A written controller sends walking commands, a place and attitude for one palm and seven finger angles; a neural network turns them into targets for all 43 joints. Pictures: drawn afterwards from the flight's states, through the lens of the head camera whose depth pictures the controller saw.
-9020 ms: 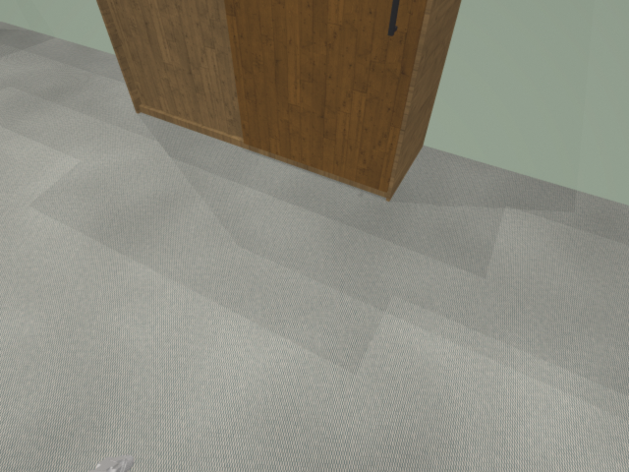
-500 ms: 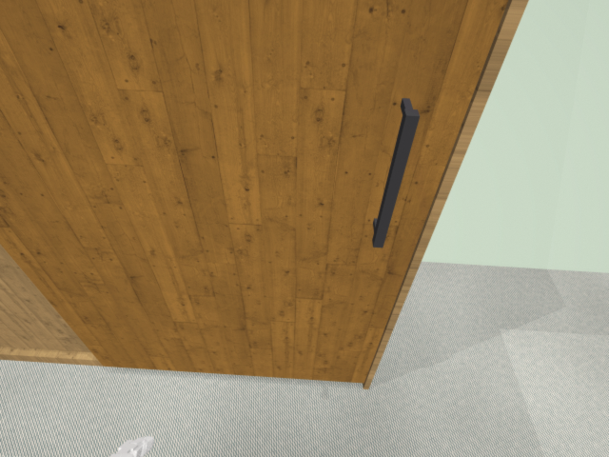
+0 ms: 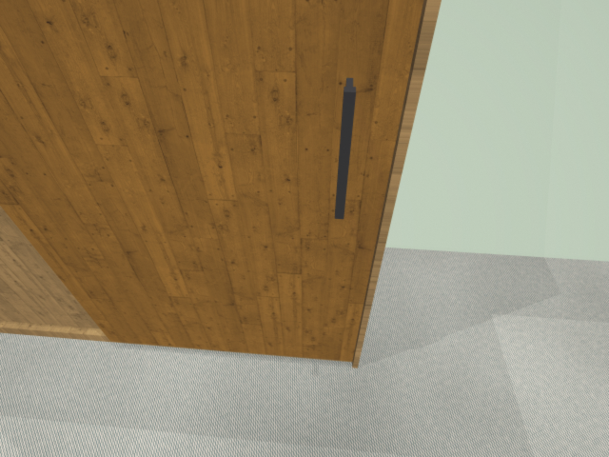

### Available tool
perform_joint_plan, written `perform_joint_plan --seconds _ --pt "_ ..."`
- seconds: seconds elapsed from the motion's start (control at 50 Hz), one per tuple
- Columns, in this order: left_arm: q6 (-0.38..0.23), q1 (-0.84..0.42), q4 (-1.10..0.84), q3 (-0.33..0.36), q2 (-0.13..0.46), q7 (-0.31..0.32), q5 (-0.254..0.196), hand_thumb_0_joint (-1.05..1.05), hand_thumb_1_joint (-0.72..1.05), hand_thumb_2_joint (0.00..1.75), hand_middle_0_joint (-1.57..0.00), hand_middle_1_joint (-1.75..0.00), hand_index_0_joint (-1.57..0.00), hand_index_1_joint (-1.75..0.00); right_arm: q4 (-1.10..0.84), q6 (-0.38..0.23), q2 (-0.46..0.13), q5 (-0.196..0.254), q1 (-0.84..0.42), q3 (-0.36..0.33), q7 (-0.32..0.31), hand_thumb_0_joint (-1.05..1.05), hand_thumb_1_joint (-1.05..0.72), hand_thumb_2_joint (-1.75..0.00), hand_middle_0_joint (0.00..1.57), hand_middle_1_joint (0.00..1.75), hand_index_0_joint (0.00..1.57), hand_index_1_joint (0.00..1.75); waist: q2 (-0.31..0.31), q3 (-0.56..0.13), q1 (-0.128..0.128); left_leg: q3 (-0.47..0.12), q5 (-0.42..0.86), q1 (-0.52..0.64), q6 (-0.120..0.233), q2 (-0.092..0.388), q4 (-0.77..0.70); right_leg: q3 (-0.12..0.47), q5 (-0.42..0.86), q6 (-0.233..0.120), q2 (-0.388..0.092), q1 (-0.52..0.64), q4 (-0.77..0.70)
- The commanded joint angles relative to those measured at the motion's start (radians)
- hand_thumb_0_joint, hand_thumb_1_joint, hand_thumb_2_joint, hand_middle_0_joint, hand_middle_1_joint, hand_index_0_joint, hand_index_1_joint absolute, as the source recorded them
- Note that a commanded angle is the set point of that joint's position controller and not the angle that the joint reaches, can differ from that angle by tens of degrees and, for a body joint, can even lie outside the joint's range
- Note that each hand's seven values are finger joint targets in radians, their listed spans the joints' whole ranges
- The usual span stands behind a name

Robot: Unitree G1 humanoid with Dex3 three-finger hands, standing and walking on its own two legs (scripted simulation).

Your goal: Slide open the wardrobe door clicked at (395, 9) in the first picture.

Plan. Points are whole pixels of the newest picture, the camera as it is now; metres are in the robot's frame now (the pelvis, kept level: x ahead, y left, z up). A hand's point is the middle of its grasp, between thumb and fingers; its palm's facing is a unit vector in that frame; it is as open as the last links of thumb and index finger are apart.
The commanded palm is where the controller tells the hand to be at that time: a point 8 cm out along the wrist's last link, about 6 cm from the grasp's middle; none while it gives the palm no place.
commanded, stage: come to a stop and stand still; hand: right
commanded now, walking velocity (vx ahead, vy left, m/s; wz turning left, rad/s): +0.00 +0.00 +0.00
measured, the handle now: (344, 155) +0.55 -0.02 +0.12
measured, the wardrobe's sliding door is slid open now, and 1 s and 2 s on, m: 0.00 0.00 0.00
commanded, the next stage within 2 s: look again from close up in 0.82 s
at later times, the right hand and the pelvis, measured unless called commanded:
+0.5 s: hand out of the picture -0.03 -0.27 -0.18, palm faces +0.04 +0.99 -0.16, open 7.4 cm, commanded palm none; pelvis -0.05 -0.09 +0.00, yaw +2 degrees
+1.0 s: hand out of the picture +0.01 -0.27 -0.16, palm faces -0.05 +0.99 -0.13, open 7.4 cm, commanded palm none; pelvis -0.04 -0.10 +0.02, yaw +2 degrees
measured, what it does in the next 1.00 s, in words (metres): steps to the right: left foot, then right foot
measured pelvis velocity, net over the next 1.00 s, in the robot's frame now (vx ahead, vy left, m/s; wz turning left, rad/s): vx -0.04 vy -0.10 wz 0.04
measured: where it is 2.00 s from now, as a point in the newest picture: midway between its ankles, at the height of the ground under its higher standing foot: outside the picture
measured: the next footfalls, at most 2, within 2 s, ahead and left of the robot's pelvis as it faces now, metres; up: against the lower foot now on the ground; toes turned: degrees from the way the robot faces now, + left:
left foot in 0.22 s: +0.02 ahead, +0.10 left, +0.00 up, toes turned +5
right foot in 0.40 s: +0.02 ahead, -0.15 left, +0.00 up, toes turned +2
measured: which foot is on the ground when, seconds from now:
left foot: down 0.00-0.00, up 0.02-0.20, down 0.22-0.42, up 0.44-1.00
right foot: down 0.00-0.24, up 0.26-0.38, down 0.40-1.00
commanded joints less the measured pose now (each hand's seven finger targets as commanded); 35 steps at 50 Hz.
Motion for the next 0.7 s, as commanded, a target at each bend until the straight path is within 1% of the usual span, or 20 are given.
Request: perform_joint_plan --seconds 0.0,0.06,0.12,0.16,0.18,0.2,0.22,0.24,0.26,0.28,0.3,0.34,0.36,0.38,0.4,0.44,0.46,0.52,0.58,0.68 --pt "-0.027 -0.062 -0.066 0.027 0.135 0.013 -0.001 0.00 0.90 0.90 -0.20 -0.30 -0.20 -0.30 -0.026 0.002 -0.086 -0.008 0.104 -0.030 -0.012 0.00 -0.90 -0.90 0.20 0.30 0.20 0.30 -0.121 0.061 -0.040 -0.022 -0.112 -0.024 0.018 -0.001 0.142 0.426 -0.489 0.090 -0.270 -0.091 -0.409" --pt "-0.021 -0.080 -0.061 0.031 0.136 0.019 -0.001 0.00 0.90 0.90 -0.20 -0.30 -0.20 -0.30 0.006 0.013 -0.086 -0.008 0.170 -0.042 -0.012 0.00 -0.90 -0.90 0.20 0.30 0.20 0.30 -0.097 0.029 -0.063 -0.015 -0.148 -0.004 0.016 -0.009 0.229 0.371 -0.396 0.141 -0.254 -0.065 -0.429" --pt "-0.011 -0.080 -0.045 0.034 0.127 0.019 0.005 0.00 0.90 0.90 -0.20 -0.30 -0.20 -0.30 0.035 0.012 -0.071 -0.006 0.236 -0.046 -0.014 0.00 -0.90 -0.90 0.20 0.30 0.20 0.30 -0.073 0.085 -0.076 0.068 -0.174 0.084 0.020 -0.017 0.013 0.289 -0.285 0.202 -0.218 -0.034 -0.483" --pt "0.000 -0.092 -0.035 0.041 0.133 0.020 0.001 0.00 0.90 0.90 -0.20 -0.30 -0.20 -0.30 0.066 0.006 -0.075 -0.005 0.321 -0.055 -0.017 0.00 -0.90 -0.90 0.20 0.30 0.20 0.30 -0.067 0.119 -0.098 0.110 -0.112 0.184 0.031 -0.024 -0.213 0.211 -0.195 0.301 -0.156 -0.036 -0.458" --pt "0.005 -0.088 -0.029 0.040 0.111 0.018 -0.010 0.00 0.90 0.90 -0.20 -0.30 -0.20 -0.30 0.076 -0.001 -0.083 -0.004 0.344 -0.060 -0.021 0.00 -0.90 -0.90 0.20 0.30 0.20 0.30 0.013 0.123 -0.100 0.061 -0.082 0.230 0.060 0.024 -0.307 0.143 -0.165 0.350 -0.099 -0.057 -0.342" --pt "0.012 -0.066 -0.018 0.038 0.069 0.021 -0.028 0.00 0.90 0.90 -0.20 -0.30 -0.20 -0.30 0.064 -0.010 -0.102 -0.009 0.285 -0.065 -0.032 0.00 -0.90 -0.90 0.20 0.30 0.20 0.30 0.190 0.118 -0.074 -0.142 -0.158 0.107 0.143 0.195 -0.368 0.059 -0.139 0.344 -0.006 -0.011 -0.003" --pt "0.017 0.007 -0.006 0.047 0.052 0.014 -0.026 0.00 0.90 0.90 -0.20 -0.30 -0.20 -0.30 -0.003 -0.014 -0.137 -0.010 0.075 -0.067 -0.039 0.00 -0.90 -0.90 0.20 0.30 0.20 0.30 0.345 0.107 0.019 -0.340 -0.310 -0.211 0.228 0.390 -0.420 0.191 -0.226 0.219 -0.058 0.109 0.372" --pt "0.017 0.064 -0.002 0.060 0.095 0.002 -0.011 0.00 0.90 0.90 -0.20 -0.30 -0.20 -0.30 -0.073 -0.031 -0.124 -0.010 -0.152 -0.060 -0.045 0.00 -0.90 -0.90 0.20 0.30 0.20 0.30 0.268 0.121 0.092 -0.269 -0.236 -0.318 0.213 0.365 -0.411 0.258 -0.210 0.149 -0.107 0.105 0.481" --pt "0.016 0.092 0.009 0.061 0.077 -0.006 -0.013 0.00 0.90 0.90 -0.20 -0.30 -0.20 -0.30 -0.108 -0.046 -0.151 -0.010 -0.237 -0.065 -0.045 0.00 -0.90 -0.90 0.20 0.30 0.20 0.30 0.286 0.106 0.113 -0.249 -0.261 -0.395 0.193 0.342 -0.416 0.260 -0.208 0.133 -0.117 0.166 0.511" --pt "0.011 0.111 0.012 0.063 0.082 -0.014 -0.017 0.00 0.90 0.90 -0.20 -0.30 -0.20 -0.30 -0.124 -0.050 -0.177 -0.013 -0.267 -0.070 -0.041 0.00 -0.90 -0.90 0.20 0.30 0.20 0.30 0.240 0.108 0.127 -0.190 -0.232 -0.399 0.162 0.309 -0.386 0.245 -0.207 0.136 -0.118 0.173 0.490" --pt "0.004 0.098 0.002 0.057 0.077 -0.017 -0.017 0.00 0.90 0.90 -0.20 -0.30 -0.20 -0.30 -0.116 -0.051 -0.175 -0.018 -0.226 -0.069 -0.033 0.00 -0.90 -0.90 0.20 0.30 0.20 0.30 0.192 0.128 0.107 -0.129 -0.194 -0.317 0.130 0.253 -0.342 0.190 -0.208 0.134 -0.097 0.123 0.372" --pt "-0.017 0.052 -0.001 0.030 0.028 -0.012 -0.010 0.00 0.90 0.90 -0.20 -0.30 -0.20 -0.30 -0.058 -0.034 -0.160 -0.014 -0.058 -0.060 -0.021 0.00 -0.90 -0.90 0.20 0.30 0.20 0.30 0.059 0.133 0.039 -0.107 -0.211 -0.186 0.081 0.178 -0.177 0.106 -0.121 0.137 -0.068 0.118 -0.033" --pt "-0.027 0.034 0.003 0.022 0.035 -0.006 -0.010 0.00 0.90 0.90 -0.20 -0.30 -0.20 -0.30 -0.039 -0.025 -0.131 -0.009 0.003 -0.051 -0.013 0.00 -0.90 -0.90 0.20 0.30 0.20 0.30 -0.063 0.141 0.003 -0.078 -0.181 -0.148 0.055 0.129 -0.071 0.140 -0.119 0.140 -0.060 0.106 -0.113" --pt "-0.042 0.031 -0.008 0.026 0.082 0.000 -0.002 0.00 0.90 0.90 -0.20 -0.30 -0.20 -0.30 -0.029 -0.016 -0.101 0.003 0.058 -0.046 -0.006 0.00 -0.90 -0.90 0.20 0.30 0.20 0.30 -0.251 0.122 -0.016 -0.043 -0.167 -0.130 0.014 0.065 0.022 0.347 -0.169 0.104 -0.184 0.026 -0.191" --pt "-0.045 -0.005 -0.033 0.025 0.119 0.009 0.006 0.00 0.90 0.90 -0.20 -0.30 -0.20 -0.30 -0.032 -0.016 -0.091 0.007 0.070 -0.045 -0.005 0.00 -0.90 -0.90 0.20 0.30 0.20 0.30 -0.315 0.123 -0.034 -0.018 -0.167 -0.074 -0.008 0.035 0.064 0.471 -0.270 0.044 -0.287 -0.100 -0.290" --pt "-0.047 -0.058 -0.032 0.024 0.121 0.020 0.009 0.00 0.90 0.90 -0.20 -0.30 -0.20 -0.30 -0.006 0.002 -0.107 -0.006 0.047 -0.044 -0.001 0.00 -0.90 -0.90 0.20 0.30 0.20 0.30 -0.228 0.123 -0.038 -0.055 -0.148 -0.052 0.000 0.021 0.234 0.565 -0.464 0.040 -0.293 -0.132 -0.405" --pt "-0.046 -0.037 -0.031 0.028 0.136 0.023 0.010 0.00 0.90 0.90 -0.20 -0.30 -0.20 -0.30 -0.006 -0.001 -0.103 -0.011 0.057 -0.041 0.002 0.00 -0.90 -0.90 0.20 0.30 0.20 0.30 -0.101 0.083 -0.037 -0.074 -0.142 -0.101 0.005 0.016 0.306 0.599 -0.453 0.031 -0.310 -0.072 -0.389" --pt "-0.055 -0.002 -0.012 0.026 0.132 0.034 0.010 0.00 0.90 0.90 -0.20 -0.30 -0.20 -0.30 -0.010 -0.012 -0.091 -0.013 0.024 -0.039 0.013 0.00 -0.90 -0.90 0.20 0.30 0.20 0.30 0.036 0.061 -0.013 -0.096 -0.104 -0.217 -0.002 0.035 0.391 0.557 -0.364 0.011 -0.341 0.070 -0.373" --pt "-0.065 0.055 0.016 0.019 0.107 0.041 0.011 0.00 0.90 0.90 -0.20 -0.30 -0.20 -0.30 -0.024 -0.011 -0.103 -0.018 -0.018 -0.047 0.024 0.00 -0.90 -0.90 0.20 0.30 0.20 0.30 -0.021 0.060 0.011 -0.089 -0.059 -0.270 -0.014 0.033 0.410 0.490 -0.188 0.038 -0.327 0.153 -0.365" --pt "-0.068 0.113 0.045 0.013 0.095 0.057 0.010 0.00 0.90 0.90 -0.20 -0.30 -0.20 -0.30 -0.028 0.014 -0.121 -0.017 -0.010 -0.061 0.027 0.00 -0.90 -0.90 0.20 0.30 0.20 0.30 -0.095 0.017 0.014 -0.113 -0.018 -0.285 -0.035 0.016 0.471 0.431 0.048 0.107 -0.325 0.207 -0.331"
